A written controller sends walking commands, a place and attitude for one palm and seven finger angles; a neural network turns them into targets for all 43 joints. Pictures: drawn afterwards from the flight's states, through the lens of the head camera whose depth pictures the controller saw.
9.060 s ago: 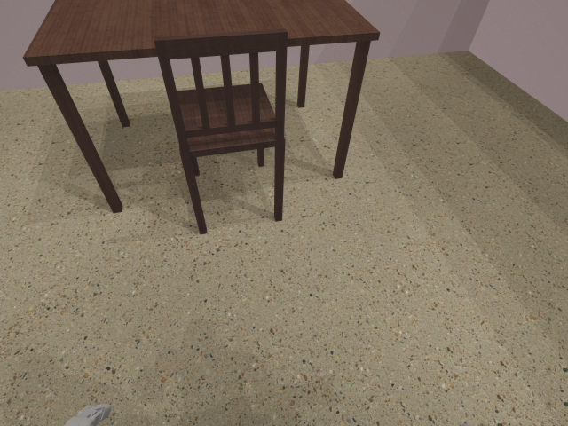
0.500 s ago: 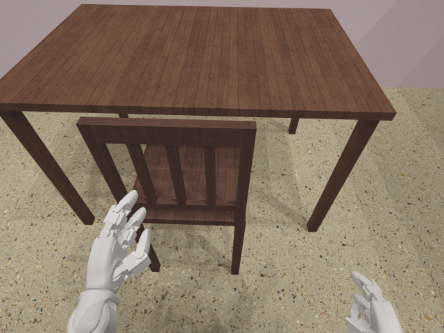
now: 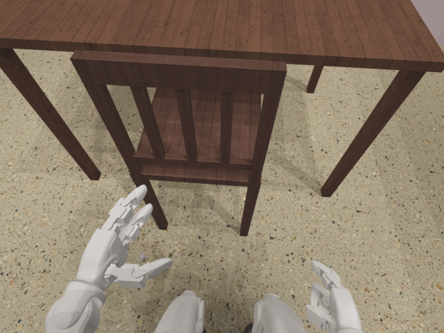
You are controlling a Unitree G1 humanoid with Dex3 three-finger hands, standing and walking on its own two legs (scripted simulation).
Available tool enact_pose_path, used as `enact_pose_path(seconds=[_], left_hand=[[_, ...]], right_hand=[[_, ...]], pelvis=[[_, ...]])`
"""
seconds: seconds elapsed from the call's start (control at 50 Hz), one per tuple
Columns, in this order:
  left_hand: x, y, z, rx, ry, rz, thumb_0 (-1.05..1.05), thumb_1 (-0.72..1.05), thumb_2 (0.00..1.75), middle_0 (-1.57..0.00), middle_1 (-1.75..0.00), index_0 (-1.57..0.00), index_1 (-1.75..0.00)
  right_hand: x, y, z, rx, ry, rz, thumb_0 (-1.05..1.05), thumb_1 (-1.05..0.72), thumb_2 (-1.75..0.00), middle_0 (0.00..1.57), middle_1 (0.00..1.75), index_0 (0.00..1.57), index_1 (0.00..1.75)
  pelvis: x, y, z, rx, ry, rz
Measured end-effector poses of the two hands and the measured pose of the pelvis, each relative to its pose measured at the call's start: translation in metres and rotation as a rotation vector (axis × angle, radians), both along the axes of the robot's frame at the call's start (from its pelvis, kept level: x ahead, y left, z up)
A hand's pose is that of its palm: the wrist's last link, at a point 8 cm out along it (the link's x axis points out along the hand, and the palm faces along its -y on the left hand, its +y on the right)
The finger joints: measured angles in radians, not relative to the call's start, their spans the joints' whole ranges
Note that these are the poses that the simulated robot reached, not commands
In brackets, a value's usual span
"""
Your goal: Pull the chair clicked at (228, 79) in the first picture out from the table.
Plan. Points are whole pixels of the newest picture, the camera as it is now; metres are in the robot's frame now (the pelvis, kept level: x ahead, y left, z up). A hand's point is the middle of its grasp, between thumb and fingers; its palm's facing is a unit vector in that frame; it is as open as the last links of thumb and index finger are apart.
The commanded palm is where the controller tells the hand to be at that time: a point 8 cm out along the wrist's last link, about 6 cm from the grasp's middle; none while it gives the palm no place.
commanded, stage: raise the hand toward the chair's back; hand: left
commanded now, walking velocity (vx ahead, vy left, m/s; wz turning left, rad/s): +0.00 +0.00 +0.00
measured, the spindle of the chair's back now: (188, 127) +0.53 +0.11 +0.00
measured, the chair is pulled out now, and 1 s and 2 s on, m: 0.00 0.00 0.00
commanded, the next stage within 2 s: aim the fingers beside a spindle in 1.30 s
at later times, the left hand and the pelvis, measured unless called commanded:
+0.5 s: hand (92, 236) +0.25 +0.21 +0.07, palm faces +0.05 -1.00 -0.06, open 16.4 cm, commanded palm +0.23 +0.26 +0.06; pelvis +0.02 +0.02 +0.02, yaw +1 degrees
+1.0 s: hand (95, 228) +0.27 +0.22 +0.06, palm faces -0.07 -1.00 -0.03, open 16.9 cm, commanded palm +0.25 +0.28 +0.06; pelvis +0.03 +0.02 +0.02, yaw +0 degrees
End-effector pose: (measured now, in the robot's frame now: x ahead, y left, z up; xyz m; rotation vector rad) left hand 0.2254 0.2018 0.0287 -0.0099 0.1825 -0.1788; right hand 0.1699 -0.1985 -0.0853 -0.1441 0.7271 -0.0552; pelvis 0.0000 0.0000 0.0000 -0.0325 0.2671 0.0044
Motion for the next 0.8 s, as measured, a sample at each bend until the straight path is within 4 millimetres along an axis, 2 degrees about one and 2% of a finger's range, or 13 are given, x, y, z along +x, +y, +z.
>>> enact_pose_path(seconds=[0.08, 0.16, 0.2, 0.26, 0.32, 0.38, 0.46, 0.5, 0.54, 0.6, 0.64, 0.8], left_hand=[[-0.010, 0.024, 0.018, 0.012, -0.012, 0.190, 0.00, 0.08, 0.55, -0.13, -0.17, -0.12, -0.17], [-0.019, 0.045, 0.037, 0.088, -0.155, 0.266, 0.00, -0.02, 0.51, -0.11, -0.16, -0.10, -0.16], [-0.018, 0.046, 0.033, 0.099, -0.183, 0.230, 0.00, -0.06, 0.49, -0.10, -0.15, -0.09, -0.15], [-0.012, 0.040, 0.015, 0.078, -0.137, 0.133, 0.00, -0.14, 0.46, -0.09, -0.14, -0.09, -0.14], [-0.007, 0.035, 0.006, 0.052, -0.074, 0.072, 0.00, -0.21, 0.43, -0.09, -0.13, -0.08, -0.13], [-0.003, 0.041, 0.019, 0.045, -0.092, 0.104, 0.00, -0.28, 0.40, -0.09, -0.12, -0.08, -0.12], [0.000, 0.058, 0.043, 0.063, -0.181, 0.207, -0.01, -0.37, 0.36, -0.08, -0.11, -0.07, -0.10], [0.002, 0.064, 0.044, 0.074, -0.190, 0.223, -0.01, -0.40, 0.34, -0.08, -0.10, -0.07, -0.10], [0.005, 0.067, 0.036, 0.079, -0.159, 0.204, -0.01, -0.43, 0.33, -0.07, -0.09, -0.06, -0.09], [0.007, 0.064, 0.021, 0.072, -0.077, 0.144, -0.01, -0.46, 0.32, -0.07, -0.09, -0.06, -0.09], [0.009, 0.063, 0.019, 0.064, -0.049, 0.117, -0.01, -0.47, 0.31, -0.07, -0.09, -0.06, -0.08], [0.021, 0.081, 0.047, 0.081, -0.182, 0.185, -0.01, -0.50, 0.30, -0.07, -0.08, -0.06, -0.08]], right_hand=[[-0.022, -0.018, 0.012, -0.053, 0.048, -0.072, 0.02, -0.90, -0.90, 0.20, 0.30, 0.21, 0.30], [-0.024, -0.035, 0.016, -0.124, 0.057, -0.050, 0.02, -0.90, -0.90, 0.20, 0.30, 0.21, 0.30], [-0.018, -0.041, 0.016, -0.152, 0.047, -0.033, 0.02, -0.90, -0.90, 0.20, 0.30, 0.21, 0.30], [-0.007, -0.045, 0.017, -0.177, 0.013, -0.029, 0.02, -0.90, -0.90, 0.20, 0.30, 0.21, 0.30], [0.007, -0.043, 0.026, -0.179, -0.034, -0.041, 0.02, -0.90, -0.90, 0.20, 0.30, 0.21, 0.30], [0.019, -0.034, 0.037, -0.164, -0.078, -0.045, 0.02, -0.91, -0.90, 0.20, 0.30, 0.20, 0.30], [0.034, -0.019, 0.046, -0.132, -0.110, -0.012, 0.02, -0.91, -0.90, 0.20, 0.30, 0.20, 0.30], [0.039, -0.012, 0.045, -0.119, -0.113, 0.015, 0.02, -0.90, -0.90, 0.20, 0.30, 0.21, 0.30], [0.043, -0.007, 0.043, -0.110, -0.109, 0.037, 0.01, -0.90, -0.90, 0.20, 0.30, 0.21, 0.30], [0.044, -0.004, 0.040, -0.106, -0.097, 0.050, 0.01, -0.90, -0.90, 0.20, 0.30, 0.21, 0.30], [0.042, -0.004, 0.040, -0.108, -0.087, 0.045, 0.01, -0.90, -0.90, 0.20, 0.30, 0.21, 0.30], [0.028, -0.012, 0.038, -0.128, -0.034, 0.018, 0.01, -0.90, -0.90, 0.20, 0.30, 0.21, 0.30]], pelvis=[[0.009, 0.004, 0.012, 0.003, -0.008, -0.011], [0.012, 0.008, 0.011, -0.004, -0.001, 0.002], [0.011, 0.010, 0.007, -0.009, 0.007, 0.009], [0.010, 0.012, 0.002, -0.013, 0.013, 0.009], [0.011, 0.014, 0.003, -0.015, 0.010, 0.004], [0.016, 0.015, 0.009, -0.015, 0.000, 0.002], [0.021, 0.016, 0.015, -0.017, -0.006, 0.009], [0.022, 0.016, 0.015, -0.018, -0.003, 0.014], [0.023, 0.017, 0.015, -0.020, 0.000, 0.017], [0.023, 0.018, 0.014, -0.023, 0.002, 0.018], [0.025, 0.018, 0.016, -0.024, 0.000, 0.016], [0.030, 0.019, 0.020, -0.025, -0.002, 0.016]])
